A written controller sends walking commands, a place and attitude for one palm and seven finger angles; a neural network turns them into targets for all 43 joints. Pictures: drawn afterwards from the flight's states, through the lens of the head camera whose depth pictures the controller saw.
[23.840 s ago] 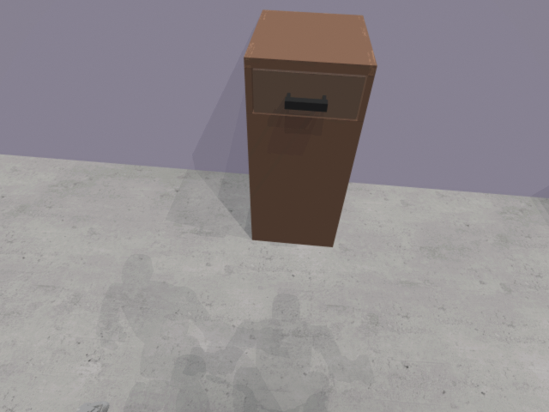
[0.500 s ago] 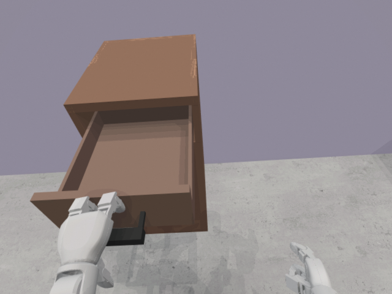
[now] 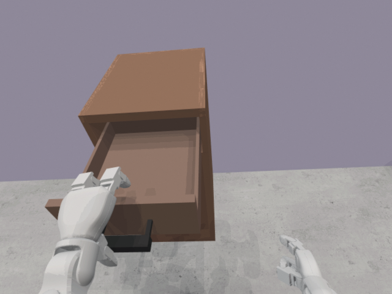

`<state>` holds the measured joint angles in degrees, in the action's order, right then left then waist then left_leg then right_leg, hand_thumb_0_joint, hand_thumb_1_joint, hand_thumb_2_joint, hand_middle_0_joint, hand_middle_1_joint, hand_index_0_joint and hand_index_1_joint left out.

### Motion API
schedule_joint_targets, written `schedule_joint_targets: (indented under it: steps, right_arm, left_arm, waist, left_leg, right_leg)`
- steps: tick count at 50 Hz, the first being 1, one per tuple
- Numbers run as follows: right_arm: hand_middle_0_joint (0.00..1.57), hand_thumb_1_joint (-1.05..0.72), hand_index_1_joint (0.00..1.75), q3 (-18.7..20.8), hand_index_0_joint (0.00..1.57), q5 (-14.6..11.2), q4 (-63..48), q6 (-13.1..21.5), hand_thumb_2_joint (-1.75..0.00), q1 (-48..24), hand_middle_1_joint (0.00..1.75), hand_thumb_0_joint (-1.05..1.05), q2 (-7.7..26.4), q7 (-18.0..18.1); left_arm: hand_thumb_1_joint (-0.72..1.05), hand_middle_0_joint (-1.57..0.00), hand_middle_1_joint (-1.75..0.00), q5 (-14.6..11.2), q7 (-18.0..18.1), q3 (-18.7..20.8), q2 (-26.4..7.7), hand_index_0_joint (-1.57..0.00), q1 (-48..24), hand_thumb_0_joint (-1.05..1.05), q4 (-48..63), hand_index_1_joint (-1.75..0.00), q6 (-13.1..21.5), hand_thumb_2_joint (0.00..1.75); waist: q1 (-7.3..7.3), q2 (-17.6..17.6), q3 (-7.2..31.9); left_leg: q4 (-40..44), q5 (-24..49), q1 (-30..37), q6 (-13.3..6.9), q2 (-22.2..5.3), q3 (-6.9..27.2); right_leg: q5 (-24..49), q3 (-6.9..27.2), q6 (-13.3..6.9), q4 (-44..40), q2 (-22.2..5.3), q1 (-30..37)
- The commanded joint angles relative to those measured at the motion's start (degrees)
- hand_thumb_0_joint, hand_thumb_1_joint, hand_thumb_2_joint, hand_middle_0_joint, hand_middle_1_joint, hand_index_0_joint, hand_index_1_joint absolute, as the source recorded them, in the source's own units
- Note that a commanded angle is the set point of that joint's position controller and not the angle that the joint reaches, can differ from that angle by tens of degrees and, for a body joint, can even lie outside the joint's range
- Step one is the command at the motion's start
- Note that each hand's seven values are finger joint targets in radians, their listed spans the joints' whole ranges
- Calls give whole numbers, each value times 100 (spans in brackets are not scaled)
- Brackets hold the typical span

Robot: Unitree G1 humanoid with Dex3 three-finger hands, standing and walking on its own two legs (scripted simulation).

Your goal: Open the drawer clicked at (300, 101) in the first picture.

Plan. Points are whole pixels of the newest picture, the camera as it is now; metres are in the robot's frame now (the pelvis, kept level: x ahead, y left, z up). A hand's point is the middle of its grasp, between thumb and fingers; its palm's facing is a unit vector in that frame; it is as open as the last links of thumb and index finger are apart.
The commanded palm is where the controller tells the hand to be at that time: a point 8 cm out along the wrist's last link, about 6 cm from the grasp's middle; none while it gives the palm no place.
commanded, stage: lift the hand off the handle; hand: left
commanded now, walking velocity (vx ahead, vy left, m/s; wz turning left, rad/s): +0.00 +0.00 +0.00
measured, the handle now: (124, 234) +0.23 +0.22 -0.01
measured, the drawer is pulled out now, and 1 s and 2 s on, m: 0.29 0.29 0.29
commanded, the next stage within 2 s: draw the hand back to the body in 0.38 s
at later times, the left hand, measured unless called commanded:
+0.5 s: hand (99, 217) +0.20 +0.20 +0.13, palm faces +0.12 -0.16 -0.98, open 13.9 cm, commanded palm +0.16 +0.20 +0.19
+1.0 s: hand (75, 224) +0.18 +0.24 +0.13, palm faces +0.12 -0.13 -0.98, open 13.8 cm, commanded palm +0.14 +0.24 +0.19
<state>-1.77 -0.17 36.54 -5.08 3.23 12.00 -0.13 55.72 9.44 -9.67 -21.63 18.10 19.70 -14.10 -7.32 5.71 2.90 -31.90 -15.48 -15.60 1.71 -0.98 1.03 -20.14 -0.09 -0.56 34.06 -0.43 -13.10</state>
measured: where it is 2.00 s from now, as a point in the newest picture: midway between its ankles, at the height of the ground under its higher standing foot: outside the picture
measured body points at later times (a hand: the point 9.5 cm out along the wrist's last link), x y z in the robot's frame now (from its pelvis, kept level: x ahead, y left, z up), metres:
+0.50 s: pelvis -0.01 +0.00 +0.01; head -0.03 -0.06 +0.45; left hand +0.18 +0.21 +0.18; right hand +0.24 -0.19 -0.07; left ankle +0.02 +0.14 -0.73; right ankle -0.02 -0.11 -0.73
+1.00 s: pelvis -0.02 +0.01 +0.01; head -0.03 -0.03 +0.46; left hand +0.17 +0.24 +0.18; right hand +0.22 -0.18 -0.08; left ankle +0.02 +0.14 -0.73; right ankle -0.02 -0.11 -0.73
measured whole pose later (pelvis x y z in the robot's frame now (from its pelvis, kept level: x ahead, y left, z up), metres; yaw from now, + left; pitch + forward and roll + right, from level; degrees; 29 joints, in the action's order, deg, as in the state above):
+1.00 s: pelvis -0.02 +0.01 +0.01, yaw +0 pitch -4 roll +0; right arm -1.9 -0.6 36.8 -3.3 3.6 14.1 0.4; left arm 50.7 2.6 -1.9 -26.9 21.8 26.0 -9.0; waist -7.4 6.3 -0.3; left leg -24.8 -10.7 -10.4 1.1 -1.0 1.0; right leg -14.5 -0.2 0.1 25.4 -0.4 -7.2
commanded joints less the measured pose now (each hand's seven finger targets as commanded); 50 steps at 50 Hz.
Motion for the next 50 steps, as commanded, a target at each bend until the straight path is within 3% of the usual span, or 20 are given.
schedule_joint_targets:
  steps: [1,8,9,13,16,19,20,24,25,26,33,34,35,38,42,44,45,47,48,50]
  right_arm:
    - [20,-90,30,133,20,-29,-1036,245,-90,-1226,30,0,513,29]
    - [20,-90,30,95,20,-62,-1100,244,-90,-1359,30,0,564,30]
    - [20,-90,30,70,20,-36,-1070,267,-90,-1281,30,0,533,13]
    - [20,-90,30,116,20,-81,-1127,303,-90,-1391,30,0,552,-20]
    - [20,-90,30,145,20,-53,-1063,280,-90,-1273,30,0,588,-52]
    - [20,-90,30,107,20,-84,-1091,264,-90,-1284,30,0,583,-124]
    - [20,-90,30,156,20,-92,-1052,226,-90,-1338,30,0,610,-108]
    - [20,-90,30,68,20,-51,-1116,261,-90,-1344,30,0,559,-119]
    - [20,-90,30,120,20,-48,-1042,252,-90,-1345,30,0,565,-89]
    - [20,-90,30,112,20,-31,-1050,265,-90,-1308,30,0,586,-69]
    - [20,-90,30,121,20,-83,-1001,384,-90,-1366,30,0,574,7]
    - [20,-90,30,82,20,-49,-979,401,-90,-1317,30,0,549,8]
    - [20,-90,30,120,20,-49,-918,394,-90,-1315,30,0,568,45]
    - [20,-90,30,106,20,-75,-995,450,-90,-1382,30,0,610,96]
    - [20,-90,30,135,20,-32,-1011,484,-90,-1278,30,0,637,107]
    - [20,-90,30,87,20,-35,-1038,536,-90,-1234,30,0,596,86]
    - [20,-90,30,144,20,-27,-961,507,-90,-1213,30,0,630,110]
    - [20,-90,30,150,20,-15,-982,495,-90,-1181,30,0,658,114]
    - [20,-90,30,130,20,-46,-1024,504,-90,-1258,30,0,658,87]
    - [20,-90,30,161,20,-35,-1011,499,-90,-1192,30,0,630,81]
  left_arm:
    - [-50,-30,-120,-25,-97,661,-884,-30,-852,0,1292,-120,-116,30]
    - [-50,-30,-120,-228,-316,1209,-1312,-30,-798,0,1748,-120,-26,30]
    - [-50,-30,-120,-200,-341,1015,-1155,-30,-940,0,1815,-120,15,30]
    - [-50,-30,-120,-351,-425,1052,-1127,-30,-894,0,2013,-120,67,30]
    - [-50,-30,-120,-310,-513,950,-1029,-30,-620,0,1762,-120,56,30]
    - [-50,-30,-120,-308,-616,803,-919,-30,-573,0,1761,-120,1,30]
    - [-50,-30,-120,-309,-606,1043,-1156,-30,-633,0,1768,-120,17,30]
    - [-50,-30,-120,-172,-518,990,-1131,-30,-848,0,1949,-120,88,30]
    - [-50,-30,-120,-207,-476,1192,-1281,-30,-871,0,1821,-120,135,30]
    - [-50,-30,-120,-174,-430,1299,-1336,-30,-779,0,1774,-120,181,30]
    - [-50,-30,-120,-402,-407,1491,-1387,-30,-801,0,1563,-120,269,30]
    - [-50,-30,-120,-372,-457,1264,-1217,-30,-879,0,1488,-120,267,30]
    - [-50,-30,-120,-419,-483,1375,-1346,-30,-930,0,1375,-120,270,30]
    - [-50,-30,-120,-483,-556,1488,-1445,-30,-953,0,1513,-120,294,30]
    - [-50,-30,-120,-412,-544,1409,-1405,-30,-726,0,1769,-120,473,30]
    - [-50,-30,-120,-450,-511,1384,-1307,-30,-555,0,1812,-120,518,30]
    - [-50,-30,-120,-458,-480,1553,-1441,-30,-554,0,1684,-120,550,30]
    - [-50,-30,-120,-392,-384,1783,-1595,-30,-414,0,1697,-120,567,30]
    - [-50,-30,-120,-413,-349,1854,-1586,-30,-347,0,1772,-120,529,30]
    - [-50,-30,-120,-412,-305,1747,-1470,-30,-346,0,1788,-120,553,30]
  waist:
    - [33,-538,632]
    - [0,-368,567]
    - [25,-287,639]
    - [24,-292,587]
    - [23,-590,489]
    - [31,-616,429]
    - [15,-593,351]
    - [-27,-428,518]
    - [-14,-422,328]
    - [-60,-541,411]
    - [-8,-299,235]
    - [8,-417,274]
    - [35,-442,115]
    - [21,-305,170]
    - [-15,-248,396]
    - [-31,-227,375]
    - [-7,-384,196]
    - [-74,-370,288]
    - [-87,-209,270]
    - [-71,-251,301]
  left_leg:
    - [497,1362,714,-323,203,-268]
    - [570,1454,872,-300,177,-292]
    - [576,1529,918,-318,204,-298]
    - [637,1544,1028,-302,189,-276]
    - [702,1605,989,-313,205,-320]
    - [764,1527,927,-310,191,-336]
    - [809,1491,941,-289,163,-327]
    - [796,1391,970,-301,183,-345]
    - [830,1313,978,-289,172,-332]
    - [798,1332,986,-296,187,-336]
    - [868,1060,1001,-257,195,-296]
    - [882,1052,997,-284,235,-313]
    - [939,1010,979,-281,221,-297]
    - [970,886,1003,-269,212,-267]
    - [950,1138,1083,-279,231,-272]
    - [973,1033,1012,-267,213,-253]
    - [1006,987,973,-256,191,-231]
    - [968,1071,956,-251,203,-246]
    - [994,1028,914,-222,169,-194]
    - [991,1055,956,-231,179,-221]
  right_leg:
    - [1600,-186,-31,-785,121,123]
    - [1730,-74,-24,-1045,100,329]
    - [1795,-129,-16,-1005,61,329]
    - [1736,-100,-20,-1146,99,350]
    - [1831,-174,21,-1149,87,369]
    - [1705,-176,16,-1166,66,419]
    - [1676,-143,5,-1216,103,421]
    - [1394,-153,-16,-1231,70,421]
    - [1313,-112,-19,-1332,106,351]
    - [1323,-115,-10,-1319,104,374]
    - [960,-40,-19,-1482,123,279]
    - [913,-101,9,-1463,91,282]
    - [904,-97,16,-1520,108,252]
    - [727,-68,6,-1566,114,266]
    - [1011,-157,0,-1489,97,345]
    - [782,-227,-22,-1471,98,303]
    - [762,-215,-24,-1520,136,242]
    - [893,-191,-31,-1484,125,301]
    - [807,-179,-75,-1480,162,324]
    - [825,-233,-65,-1450,135,305]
